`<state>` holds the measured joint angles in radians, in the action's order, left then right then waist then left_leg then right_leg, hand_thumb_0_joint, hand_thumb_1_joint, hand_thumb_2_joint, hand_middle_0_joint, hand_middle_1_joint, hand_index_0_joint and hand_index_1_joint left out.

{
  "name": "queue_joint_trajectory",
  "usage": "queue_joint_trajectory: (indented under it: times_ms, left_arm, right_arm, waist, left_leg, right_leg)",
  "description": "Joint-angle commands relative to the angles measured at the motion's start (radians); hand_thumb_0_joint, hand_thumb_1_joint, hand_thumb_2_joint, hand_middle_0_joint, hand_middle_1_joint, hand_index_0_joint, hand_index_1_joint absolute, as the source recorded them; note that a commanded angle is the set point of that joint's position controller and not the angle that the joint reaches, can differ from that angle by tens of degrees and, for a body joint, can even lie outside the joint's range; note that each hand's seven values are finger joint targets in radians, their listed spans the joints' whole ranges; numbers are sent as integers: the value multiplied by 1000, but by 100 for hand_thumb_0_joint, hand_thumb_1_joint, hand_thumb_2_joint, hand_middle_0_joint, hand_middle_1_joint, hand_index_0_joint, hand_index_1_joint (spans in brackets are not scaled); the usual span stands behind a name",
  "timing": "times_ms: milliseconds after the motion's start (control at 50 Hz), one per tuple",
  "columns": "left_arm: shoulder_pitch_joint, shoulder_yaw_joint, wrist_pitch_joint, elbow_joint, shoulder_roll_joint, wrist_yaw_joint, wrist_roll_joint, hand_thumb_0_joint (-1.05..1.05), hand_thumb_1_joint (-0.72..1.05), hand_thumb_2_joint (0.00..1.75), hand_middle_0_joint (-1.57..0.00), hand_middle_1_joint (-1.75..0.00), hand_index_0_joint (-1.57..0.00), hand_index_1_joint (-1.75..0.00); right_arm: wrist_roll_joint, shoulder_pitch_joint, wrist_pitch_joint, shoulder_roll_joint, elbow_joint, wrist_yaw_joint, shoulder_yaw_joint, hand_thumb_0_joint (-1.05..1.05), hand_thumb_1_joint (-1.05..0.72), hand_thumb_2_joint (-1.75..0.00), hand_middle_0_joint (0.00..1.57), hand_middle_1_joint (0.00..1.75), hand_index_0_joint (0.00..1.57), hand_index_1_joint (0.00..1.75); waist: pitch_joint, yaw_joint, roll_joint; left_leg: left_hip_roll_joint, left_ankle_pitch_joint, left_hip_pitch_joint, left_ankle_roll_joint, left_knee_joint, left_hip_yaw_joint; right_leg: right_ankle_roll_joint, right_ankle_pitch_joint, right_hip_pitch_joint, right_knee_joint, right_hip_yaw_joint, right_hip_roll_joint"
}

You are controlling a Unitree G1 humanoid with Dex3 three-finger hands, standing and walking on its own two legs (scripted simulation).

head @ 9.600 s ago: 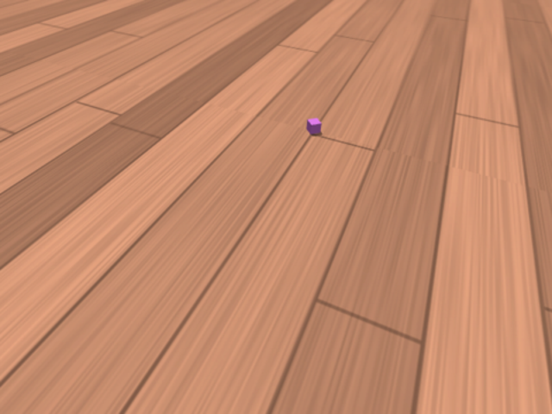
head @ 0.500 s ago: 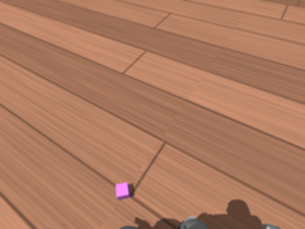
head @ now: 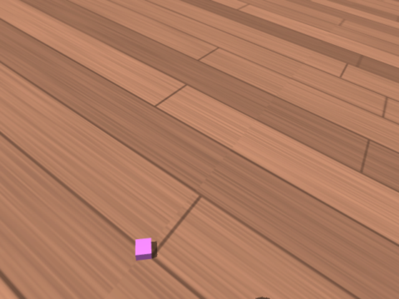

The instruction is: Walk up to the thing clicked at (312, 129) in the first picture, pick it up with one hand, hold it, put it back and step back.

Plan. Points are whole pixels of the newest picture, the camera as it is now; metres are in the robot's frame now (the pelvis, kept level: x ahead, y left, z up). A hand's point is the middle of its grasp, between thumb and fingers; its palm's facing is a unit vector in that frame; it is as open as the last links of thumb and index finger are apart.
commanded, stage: walk up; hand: left
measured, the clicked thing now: (143, 249) +0.49 +0.18 -0.72
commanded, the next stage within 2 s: none
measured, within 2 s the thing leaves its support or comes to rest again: neither
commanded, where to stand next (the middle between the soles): +0.13 -0.03 m, yaw -6 degrees
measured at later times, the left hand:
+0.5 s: hand out of the picture +0.12 +0.24 -0.10, palm faces -0.05 -0.85 -0.52, open 7.4 cm
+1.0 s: hand out of the picture +0.16 +0.26 -0.16, palm faces -0.13 -0.91 -0.40, open 7.4 cm
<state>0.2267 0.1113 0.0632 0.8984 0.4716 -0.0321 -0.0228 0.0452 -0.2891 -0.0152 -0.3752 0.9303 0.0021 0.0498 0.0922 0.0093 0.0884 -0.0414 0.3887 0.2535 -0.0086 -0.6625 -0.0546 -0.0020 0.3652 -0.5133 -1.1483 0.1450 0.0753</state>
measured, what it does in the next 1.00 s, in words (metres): steps on the spot: right foot, then left foot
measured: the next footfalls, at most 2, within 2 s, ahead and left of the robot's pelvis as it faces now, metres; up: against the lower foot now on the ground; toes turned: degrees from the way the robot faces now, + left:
right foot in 0.18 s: +0.08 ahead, -0.17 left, +0.00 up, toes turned -3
left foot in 0.64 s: +0.21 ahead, +0.08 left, +0.00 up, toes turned -5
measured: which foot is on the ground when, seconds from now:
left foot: down 0.00-0.20, up 0.22-0.62, down 0.64-1.00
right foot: up 0.00-0.16, down 0.18-0.68, up 0.70-1.00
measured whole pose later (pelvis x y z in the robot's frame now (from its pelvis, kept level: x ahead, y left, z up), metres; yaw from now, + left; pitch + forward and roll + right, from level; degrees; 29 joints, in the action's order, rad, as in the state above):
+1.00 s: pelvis +0.04 +0.00 -0.02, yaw -7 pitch -3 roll +1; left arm 0.20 0.04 0.03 0.82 0.38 0.02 0.00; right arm 0.03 -0.09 0.05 -0.38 0.72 0.00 0.05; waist 0.19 0.00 0.01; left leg 0.02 0.18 0.46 0.05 -0.69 0.05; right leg 0.01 0.53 -0.31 -0.89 0.06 0.03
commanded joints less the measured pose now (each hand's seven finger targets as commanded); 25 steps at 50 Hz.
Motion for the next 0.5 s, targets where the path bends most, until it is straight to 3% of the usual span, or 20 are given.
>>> queue_joint_trajectory:
  times_ms: [0,40,60,100,120,140,160,180,200,220,240,260,300,340,380,400,440,480]
  left_arm:
    - [-103,31,-71,-110,170,-19,-6,0,90,90,-20,-30,-20,-30]
    - [-132,23,-88,-117,174,-24,-6,0,90,90,-20,-30,-20,-30]
    - [-123,20,-95,-115,169,-26,-5,0,90,90,-20,-30,-20,-30]
    - [-36,17,-108,-89,160,-28,-3,0,90,90,-20,-30,-20,-30]
    - [45,19,-113,-63,150,-28,2,0,90,90,-20,-30,-20,-30]
    - [173,25,-121,-18,133,-22,6,0,90,90,-20,-30,-20,-30]
    - [302,45,-130,29,177,-10,4,0,90,90,-20,-30,-20,-30]
    - [370,69,-138,31,274,7,-11,0,90,90,-20,-30,-20,-30]
    - [301,66,-147,-14,317,14,-9,0,90,90,-20,-30,-20,-30]
    - [225,60,-140,-46,335,8,-7,0,90,90,-20,-30,-20,-30]
    - [173,57,-144,-63,321,9,0,0,90,90,-20,-30,-20,-30]
    - [141,46,-155,-69,271,14,10,0,90,90,-20,-30,-20,-30]
    - [125,28,-174,-70,231,32,29,0,90,90,-20,-30,-20,-30]
    - [167,23,-186,-61,231,59,29,0,90,90,-20,-30,-20,-30]
    - [145,7,-184,-80,190,88,27,0,90,90,-20,-30,-20,-30]
    - [112,5,-176,-94,183,98,29,0,90,90,-20,-30,-20,-30]
    - [65,-1,-156,-121,172,113,34,0,90,90,-20,-30,-20,-30]
    - [33,-1,-135,-154,160,108,23,0,90,90,-20,-30,-20,-30]
  right_arm:
    - [4,-58,-50,-331,-99,8,104,0,-90,-90,20,30,20,30]
    - [-1,-95,-51,-337,-102,3,100,0,-90,-90,20,30,20,30]
    - [-2,-95,-52,-346,-110,0,98,0,-90,-90,20,30,20,30]
    - [-9,-23,-50,-351,-138,-7,95,0,-90,-90,20,30,20,30]
    - [-9,19,-47,-343,-153,-10,88,0,-90,-90,20,30,20,30]
    - [-8,61,-39,-326,-167,-13,81,0,-90,-90,20,30,20,30]
    - [-11,46,-32,-251,-177,-13,59,0,-90,-90,20,30,20,30]
    - [-29,27,-34,-159,-212,-12,32,0,-90,-90,20,30,20,30]
    - [-37,43,-28,-172,-238,-9,31,0,-90,-90,20,30,20,30]
    - [-34,67,-20,-271,-231,-2,62,0,-90,-90,20,30,20,30]
    - [-33,70,-25,-305,-214,-7,77,0,-90,-90,20,30,20,30]
    - [-41,40,-25,-305,-186,-17,76,0,-90,-90,20,30,20,30]
    - [-47,-79,-13,-265,-137,-29,69,0,-90,-90,20,30,20,30]
    - [-20,-95,20,-245,-147,-43,74,0,-90,-90,20,30,20,30]
    - [-11,-70,48,-205,-152,-38,65,0,-90,-90,20,30,20,30]
    - [-15,-57,56,-195,-163,-37,63,0,-90,-90,20,30,20,30]
    - [-24,-34,73,-190,-170,-33,61,0,-90,-90,20,30,20,30]
    - [-37,-13,71,-184,-178,-22,65,0,-90,-90,20,30,20,30]
  waist:
    - [-48,-97,-342]
    - [13,-121,-333]
    - [28,-111,-348]
    - [23,-47,-368]
    - [-6,0,-368]
    - [-43,72,-341]
    - [-85,123,-128]
    - [-83,139,118]
    - [-45,97,130]
    - [11,84,1]
    - [90,55,-23]
    - [120,27,-68]
    - [79,-21,-36]
    - [68,-25,-25]
    - [71,-27,-3]
    - [73,-31,29]
    - [62,-34,70]
    - [9,-28,126]
  left_leg:
    - [-219,292,-315,226,339,-328]
    - [-237,204,-284,243,357,-306]
    - [-251,146,-262,249,350,-291]
    - [-252,-15,-150,237,291,-221]
    - [-217,-111,-92,215,235,-148]
    - [-166,-224,-22,182,102,-65]
    - [-64,-229,78,140,-189,26]
    - [30,18,371,78,-432,35]
    - [122,177,517,49,-504,-31]
    - [59,160,462,54,-520,-129]
    - [20,97,462,58,-514,-144]
    - [-1,9,463,56,-487,-157]
    - [0,-91,386,37,-410,-139]
    - [-3,-127,336,11,-404,-115]
    - [40,-162,254,1,-391,-104]
    - [59,-149,244,0,-375,-96]
    - [88,-131,200,-1,-345,-101]
    - [86,-130,177,4,-234,-78]
  right_leg:
    - [-28,81,-231,193,-27,-55]
    - [-21,131,-197,284,-53,-66]
    - [-13,145,-162,327,-71,-85]
    - [24,184,11,463,-106,-116]
    - [39,136,141,550,-138,-103]
    - [44,0,329,707,-184,-80]
    - [24,-78,512,779,-148,-61]
    - [47,28,666,808,174,-208]
    - [119,190,590,955,549,-419]
    - [191,422,431,1008,627,-485]
    - [207,420,361,1013,559,-466]
    - [167,323,374,989,416,-402]
    - [83,-61,396,917,179,-311]
    - [91,-440,354,849,64,-308]
    - [73,-858,278,792,-41,-298]
    - [73,-965,269,772,-56,-302]
    - [64,-1009,225,733,-85,-303]
    - [126,-899,275,678,-109,-290]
